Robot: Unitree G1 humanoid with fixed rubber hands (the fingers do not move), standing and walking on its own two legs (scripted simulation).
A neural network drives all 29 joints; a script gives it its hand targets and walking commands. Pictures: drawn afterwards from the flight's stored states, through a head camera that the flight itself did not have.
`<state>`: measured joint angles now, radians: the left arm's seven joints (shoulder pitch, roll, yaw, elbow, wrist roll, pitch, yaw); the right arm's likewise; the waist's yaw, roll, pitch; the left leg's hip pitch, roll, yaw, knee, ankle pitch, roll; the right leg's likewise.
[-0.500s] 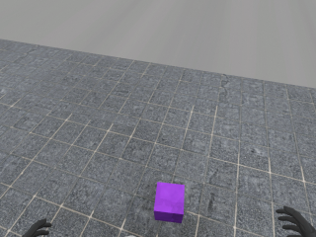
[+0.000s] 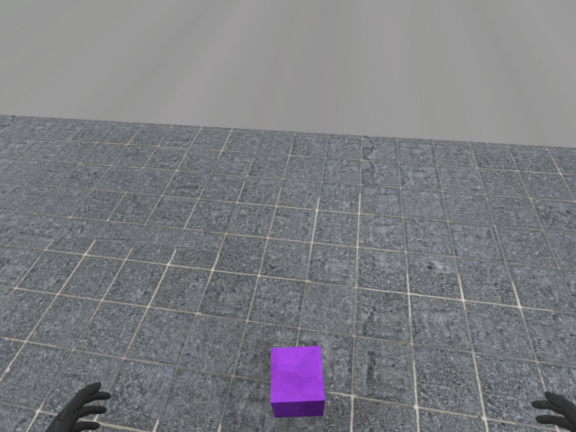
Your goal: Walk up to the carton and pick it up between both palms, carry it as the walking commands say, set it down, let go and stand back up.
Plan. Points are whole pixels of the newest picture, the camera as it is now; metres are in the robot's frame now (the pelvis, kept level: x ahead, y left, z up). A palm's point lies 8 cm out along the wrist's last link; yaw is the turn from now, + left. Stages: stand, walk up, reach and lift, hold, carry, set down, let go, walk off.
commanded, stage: walk up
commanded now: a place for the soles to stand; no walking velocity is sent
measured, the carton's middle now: (297, 382) +0.40 +0.03 -0.68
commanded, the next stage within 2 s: reach and lift in 1.58 s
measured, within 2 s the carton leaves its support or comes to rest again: neither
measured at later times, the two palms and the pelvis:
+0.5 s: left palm out of the picture +0.14 +0.33 -0.07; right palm out of the picture +0.10 -0.35 -0.07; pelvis +0.01 +0.00 +0.01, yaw -2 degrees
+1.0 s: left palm (94, 413) +0.19 +0.31 -0.07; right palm out of the picture +0.08 -0.34 -0.07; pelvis +0.02 +0.00 +0.02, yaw -5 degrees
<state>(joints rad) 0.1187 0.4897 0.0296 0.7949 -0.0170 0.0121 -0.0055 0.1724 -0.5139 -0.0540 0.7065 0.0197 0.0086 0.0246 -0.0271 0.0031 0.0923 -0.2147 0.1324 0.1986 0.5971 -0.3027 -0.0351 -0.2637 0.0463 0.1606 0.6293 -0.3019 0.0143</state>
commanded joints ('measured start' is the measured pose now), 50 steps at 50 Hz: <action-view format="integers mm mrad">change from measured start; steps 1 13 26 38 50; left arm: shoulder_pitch -32 -23 -16 -79 -101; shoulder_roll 201 181 165 144 122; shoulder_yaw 51 54 54 37 34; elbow -30 31 56 80 178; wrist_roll -1 1 1 -2 3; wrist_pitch -11 -5 -2 -9 -11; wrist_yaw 5 7 11 21 20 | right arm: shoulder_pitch -36 -52 -36 9 -73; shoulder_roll -186 -174 -179 -136 -113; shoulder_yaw -59 -75 -87 -50 -53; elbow -35 43 85 124 186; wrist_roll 0 -8 -15 -4 -2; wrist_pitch -11 -4 -6 -17 -22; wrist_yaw -4 -6 -10 -25 -22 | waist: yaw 9 8 -1 -23 4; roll -43 1 37 -68 25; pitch -89 -83 -99 -95 -102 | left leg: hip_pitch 95 129 179 192 164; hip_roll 52 88 142 43 63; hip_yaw -126 -118 -145 -216 -147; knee -114 -162 -211 -236 -265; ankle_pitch -7 -30 34 133 184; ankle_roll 80 107 137 74 64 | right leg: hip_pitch -70 -84 -93 -57 67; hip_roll -88 -56 -29 -116 -87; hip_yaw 132 81 35 174 76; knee -143 -123 -58 -240 -239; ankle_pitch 195 200 232 242 332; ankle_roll -92 -77 -61 -80 -50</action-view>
